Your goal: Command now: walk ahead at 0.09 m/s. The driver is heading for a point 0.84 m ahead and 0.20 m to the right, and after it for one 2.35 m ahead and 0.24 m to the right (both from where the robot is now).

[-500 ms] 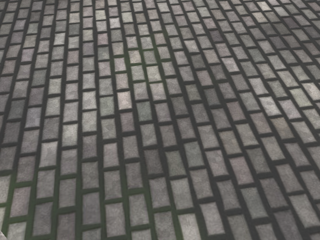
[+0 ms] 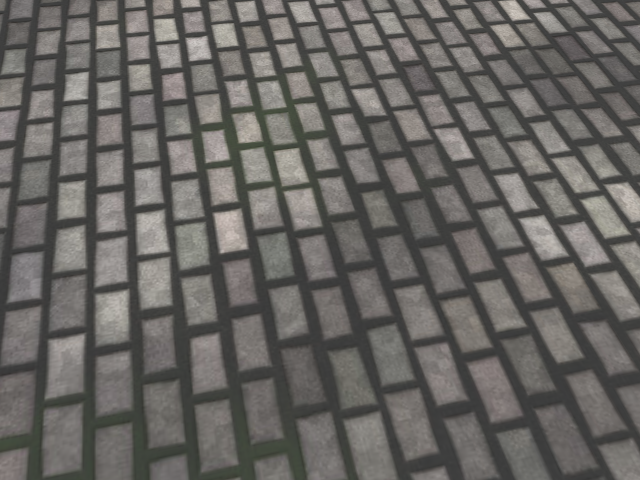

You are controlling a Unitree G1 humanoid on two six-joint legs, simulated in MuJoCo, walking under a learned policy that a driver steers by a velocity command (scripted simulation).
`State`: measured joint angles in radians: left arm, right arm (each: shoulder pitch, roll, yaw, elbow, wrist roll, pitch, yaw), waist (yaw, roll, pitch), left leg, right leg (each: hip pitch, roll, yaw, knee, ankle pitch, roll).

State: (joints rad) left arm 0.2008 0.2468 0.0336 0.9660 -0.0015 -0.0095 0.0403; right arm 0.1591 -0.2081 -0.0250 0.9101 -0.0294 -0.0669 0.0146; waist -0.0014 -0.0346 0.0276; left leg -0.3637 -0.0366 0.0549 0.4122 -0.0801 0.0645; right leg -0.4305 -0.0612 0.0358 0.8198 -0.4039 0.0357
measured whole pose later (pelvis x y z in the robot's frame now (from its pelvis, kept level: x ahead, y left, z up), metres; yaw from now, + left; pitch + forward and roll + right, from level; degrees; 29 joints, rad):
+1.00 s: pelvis +0.05 -0.02 +0.00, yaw +0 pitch -1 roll +0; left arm 0.27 0.16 0.03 1.12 0.00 -0.02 0.05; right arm 0.18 -0.18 -0.04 1.09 0.00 0.00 -0.03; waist 0.00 0.00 0.04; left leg -0.26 -0.01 0.03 0.51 -0.22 0.03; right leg -0.17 -0.02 -0.01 0.50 -0.31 0.02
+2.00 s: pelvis +0.44 +0.01 +0.01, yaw -4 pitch +0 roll +2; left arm 0.18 0.25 0.09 0.93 -0.03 -0.07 0.02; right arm 0.30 -0.22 -0.05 1.07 -0.02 -0.11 0.01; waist -0.04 -0.04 0.00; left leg -0.10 -0.06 0.15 0.27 -0.19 0.06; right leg -0.73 -0.13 0.09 1.07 -0.11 -0.06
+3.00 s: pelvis +1.02 -0.14 +0.01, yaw -24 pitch +2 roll +0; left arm 0.18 0.27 0.05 0.70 0.01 -0.10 0.01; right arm 0.34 -0.25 -0.05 0.85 0.01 -0.09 0.02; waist -0.05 -0.03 0.01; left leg -0.23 -0.09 -0.06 0.35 -0.16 0.06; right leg -0.57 -0.05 0.05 0.96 -0.30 -0.01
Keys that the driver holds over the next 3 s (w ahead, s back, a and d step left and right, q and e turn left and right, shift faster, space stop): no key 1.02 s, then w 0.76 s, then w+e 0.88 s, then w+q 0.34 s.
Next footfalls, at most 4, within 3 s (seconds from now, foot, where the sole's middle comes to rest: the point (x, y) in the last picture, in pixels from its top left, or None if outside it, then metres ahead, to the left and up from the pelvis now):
0.10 right None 0.07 -0.15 -0.77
1.72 left None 0.47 0.10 -0.77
2.28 right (392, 349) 0.77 -0.16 -0.77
2.76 left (353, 237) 1.10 -0.09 -0.77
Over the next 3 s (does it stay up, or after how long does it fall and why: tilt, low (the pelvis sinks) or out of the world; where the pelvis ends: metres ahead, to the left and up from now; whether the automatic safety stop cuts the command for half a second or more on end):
stays up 1.02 -0.14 0.01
